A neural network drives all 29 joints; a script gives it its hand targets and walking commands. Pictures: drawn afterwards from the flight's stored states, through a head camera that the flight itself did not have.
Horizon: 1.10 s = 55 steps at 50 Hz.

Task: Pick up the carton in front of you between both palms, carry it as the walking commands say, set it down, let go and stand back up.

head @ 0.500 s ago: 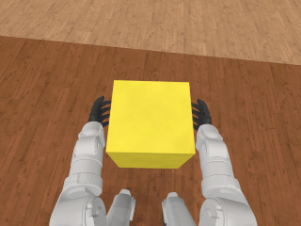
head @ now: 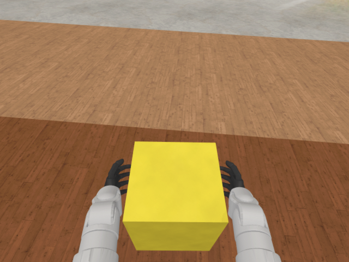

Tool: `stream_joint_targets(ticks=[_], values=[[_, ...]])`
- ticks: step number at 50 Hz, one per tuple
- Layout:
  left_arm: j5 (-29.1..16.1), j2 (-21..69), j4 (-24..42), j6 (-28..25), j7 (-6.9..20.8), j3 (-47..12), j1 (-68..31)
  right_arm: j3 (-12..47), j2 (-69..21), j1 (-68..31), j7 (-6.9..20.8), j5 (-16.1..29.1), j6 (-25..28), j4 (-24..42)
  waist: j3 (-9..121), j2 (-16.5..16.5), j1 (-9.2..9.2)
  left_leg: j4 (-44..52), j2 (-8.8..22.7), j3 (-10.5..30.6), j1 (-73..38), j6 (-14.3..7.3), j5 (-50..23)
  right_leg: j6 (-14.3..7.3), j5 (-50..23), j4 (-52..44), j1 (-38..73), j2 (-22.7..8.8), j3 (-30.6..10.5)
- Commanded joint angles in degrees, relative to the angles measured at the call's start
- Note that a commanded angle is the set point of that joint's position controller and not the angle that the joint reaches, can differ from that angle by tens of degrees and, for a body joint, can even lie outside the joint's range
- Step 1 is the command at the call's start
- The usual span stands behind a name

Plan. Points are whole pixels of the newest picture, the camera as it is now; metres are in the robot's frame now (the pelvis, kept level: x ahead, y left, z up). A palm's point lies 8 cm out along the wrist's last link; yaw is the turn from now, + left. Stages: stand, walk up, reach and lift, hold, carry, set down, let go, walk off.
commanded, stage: reach and lift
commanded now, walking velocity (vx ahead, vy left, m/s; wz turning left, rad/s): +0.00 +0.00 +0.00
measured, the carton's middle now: (174, 199) +0.31 +0.00 -0.06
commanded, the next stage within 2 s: hold in 1.08 s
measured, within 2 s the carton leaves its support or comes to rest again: neither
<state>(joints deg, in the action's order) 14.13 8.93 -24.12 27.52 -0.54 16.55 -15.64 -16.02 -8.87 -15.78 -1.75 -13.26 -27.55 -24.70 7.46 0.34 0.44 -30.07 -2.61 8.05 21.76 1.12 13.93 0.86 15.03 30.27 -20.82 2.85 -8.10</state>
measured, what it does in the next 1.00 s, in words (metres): stands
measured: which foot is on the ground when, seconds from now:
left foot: down 0.00-1.00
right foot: down 0.00-1.00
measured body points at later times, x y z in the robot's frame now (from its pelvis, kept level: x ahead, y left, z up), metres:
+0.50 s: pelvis -0.01 +0.00 +0.01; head -0.04 +0.00 +0.46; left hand +0.30 +0.15 +0.03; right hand +0.30 -0.15 +0.03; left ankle +0.01 +0.13 -0.73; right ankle +0.00 -0.13 -0.73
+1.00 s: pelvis +0.00 +0.00 +0.01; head -0.03 +0.00 +0.46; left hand +0.30 +0.15 +0.04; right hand +0.30 -0.15 +0.04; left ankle +0.01 +0.13 -0.73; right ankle +0.00 -0.13 -0.73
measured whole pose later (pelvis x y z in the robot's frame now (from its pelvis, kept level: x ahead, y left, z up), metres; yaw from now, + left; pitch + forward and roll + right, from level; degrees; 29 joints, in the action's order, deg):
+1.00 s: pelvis +0.00 +0.00 +0.01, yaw +0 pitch -5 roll +0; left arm 16.3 8.6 -16.3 39.3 0.6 13.2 -14.7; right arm -13.3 -8.7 -15.0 0.2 -16.2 -39.3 -16.9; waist 0.7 0.3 0.2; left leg -20.1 -1.8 7.7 4.5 0.8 10.8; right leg 0.5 11.8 20.3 -3.5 2.0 -7.7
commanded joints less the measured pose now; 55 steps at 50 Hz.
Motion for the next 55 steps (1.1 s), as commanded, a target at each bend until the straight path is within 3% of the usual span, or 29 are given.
stream_joint_targets(ticks=[1,9,15,21,31,41,55], values=[[-10.26,54.53,0.0,4.11,14.22,-33.17,-22.67,32.61,-54.39,-24.06,14.92,10.22,-3.77,0.27,9.23,-0.56,-0.39,7.33,-2.73,-3.95,-14.33,-0.21,-13.67,-0.09,-13.26,-8.47,11.08,2.48,3.62],[-8.68,54.72,-2.29,6.1,15.42,-28.22,-28.27,27.52,-53.91,-29.45,16.73,7.73,-5.85,-1.89,1.39,-0.15,0.05,9.42,-2.31,-4.58,-13.62,-0.67,-2.45,-0.9,-2.52,-9.99,9.24,2.12,4.39],[-9.76,56.72,0.03,6.35,15.86,-30.59,-32.16,29.34,-55.42,-32.73,17.08,8.7,-5.71,0.25,6.93,-0.8,-0.23,8.65,-2.24,-4.78,-16.57,-0.4,-5.11,-1.07,-4.51,-9.51,11.64,2.31,4.45],[-8.92,54.86,-0.65,7.29,15.37,-29.27,-29.54,28.19,-53.66,-30.6,16.7,7.89,-6.63,0.01,5.44,-0.59,-0.41,9.58,-2.44,-4.7,-17.5,-0.33,-6.54,-0.68,-6.05,-10.33,12.63,2.45,4.52],[-10.0,53.84,3.96,8.31,14.78,-30.89,-25.75,30.71,-53.4,-27.22,16.16,9.62,-7.92,4.98,6.84,-0.23,-0.09,10.35,-2.94,-4.36,-20.46,-0.17,-13.95,0.1,-13.4,-11.14,15.97,2.73,4.3],[-10.96,52.64,7.22,9.69,14.8,-32.11,-23.16,31.36,-52.99,-23.66,15.71,10.22,-9.5,7.69,5.88,-0.09,-0.36,11.24,-3.13,-4.17,-21.53,-0.1,-16.93,0.33,-17.33,-11.95,18.3,2.79,3.95],[-12.09,52.85,9.45,11.5,15.01,-33.58,-25.45,32.51,-53.27,-25.99,15.87,11.29,-11.29,9.57,4.6,-0.17,-0.19,11.81,-3.1,-4.37,-21.67,-0.29,-13.61,0.29,-14.03,-12.69,18.63,2.72,3.97]])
